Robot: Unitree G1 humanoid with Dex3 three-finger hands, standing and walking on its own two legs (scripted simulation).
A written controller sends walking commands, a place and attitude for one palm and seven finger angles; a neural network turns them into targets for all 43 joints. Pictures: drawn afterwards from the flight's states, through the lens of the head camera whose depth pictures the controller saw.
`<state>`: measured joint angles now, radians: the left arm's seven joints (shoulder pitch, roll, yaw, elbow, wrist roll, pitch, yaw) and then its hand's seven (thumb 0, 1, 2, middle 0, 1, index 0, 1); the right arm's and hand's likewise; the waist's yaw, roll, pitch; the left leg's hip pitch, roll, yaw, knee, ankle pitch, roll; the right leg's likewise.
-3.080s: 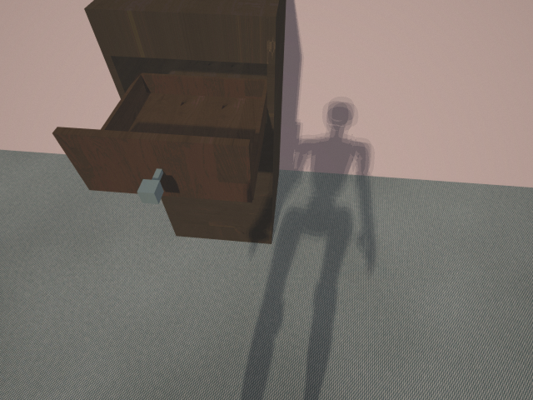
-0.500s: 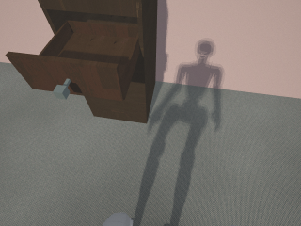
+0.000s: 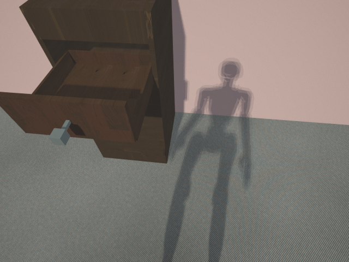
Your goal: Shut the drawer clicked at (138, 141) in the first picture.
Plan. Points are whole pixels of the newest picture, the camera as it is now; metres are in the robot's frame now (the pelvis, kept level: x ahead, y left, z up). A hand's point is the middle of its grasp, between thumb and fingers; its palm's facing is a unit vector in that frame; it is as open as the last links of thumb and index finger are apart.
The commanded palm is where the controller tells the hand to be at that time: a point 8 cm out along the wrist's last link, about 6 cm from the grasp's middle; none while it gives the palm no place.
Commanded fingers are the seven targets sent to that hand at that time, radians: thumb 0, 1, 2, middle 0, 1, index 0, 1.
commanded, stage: take the last steps up to it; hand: left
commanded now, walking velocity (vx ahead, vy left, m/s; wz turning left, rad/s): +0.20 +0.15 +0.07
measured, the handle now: (62, 131) +0.45 +0.35 -0.01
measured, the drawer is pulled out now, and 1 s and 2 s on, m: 0.30 0.30 0.30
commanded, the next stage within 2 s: come to a stop and stand still in 0.20 s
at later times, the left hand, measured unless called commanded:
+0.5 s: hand (91, 254) +0.16 +0.24 -0.17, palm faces +0.06 -0.97 -0.24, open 7.4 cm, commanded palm none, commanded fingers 0.00 0.90 0.90 -0.20 -0.30 -0.20 -0.30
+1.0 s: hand (106, 229) +0.22 +0.21 -0.16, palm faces +0.01 -0.95 -0.31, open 7.4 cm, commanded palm none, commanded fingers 0.00 0.90 0.90 -0.20 -0.30 -0.20 -0.30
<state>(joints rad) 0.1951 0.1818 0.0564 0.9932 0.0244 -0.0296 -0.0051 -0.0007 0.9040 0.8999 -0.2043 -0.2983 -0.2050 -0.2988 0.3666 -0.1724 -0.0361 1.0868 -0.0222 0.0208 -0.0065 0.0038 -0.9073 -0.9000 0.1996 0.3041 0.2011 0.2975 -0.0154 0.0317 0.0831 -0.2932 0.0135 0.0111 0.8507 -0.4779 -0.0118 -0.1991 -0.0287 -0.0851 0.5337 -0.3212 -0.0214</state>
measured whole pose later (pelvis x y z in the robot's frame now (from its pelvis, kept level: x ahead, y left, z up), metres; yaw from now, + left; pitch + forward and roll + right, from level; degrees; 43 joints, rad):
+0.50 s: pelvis +0.12 +0.04 -0.01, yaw +1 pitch -1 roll +3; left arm 0.20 0.19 0.05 1.02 0.02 0.00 0.02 0.00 0.91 0.90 -0.20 -0.30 -0.20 -0.30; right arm 0.17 -0.16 -0.02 1.02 -0.02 0.00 -0.03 0.00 -0.93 -0.90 0.20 0.30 0.20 0.30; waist 0.02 -0.03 0.10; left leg -0.27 0.03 0.11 0.54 -0.25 -0.02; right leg -0.30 -0.05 -0.07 0.62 -0.30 -0.03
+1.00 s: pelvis +0.13 +0.00 -0.01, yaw +0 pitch +1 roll +1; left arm 0.11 0.23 0.07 0.96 0.02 0.02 0.02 0.00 0.90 0.90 -0.20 -0.30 -0.20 -0.30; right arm 0.19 -0.21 -0.07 1.02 -0.02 0.06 -0.04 0.00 -0.91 -0.90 0.20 0.30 0.20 0.30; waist -0.01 0.02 0.15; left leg -0.29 0.09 0.02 0.66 -0.42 -0.07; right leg -0.26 0.00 -0.01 0.58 -0.33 -0.02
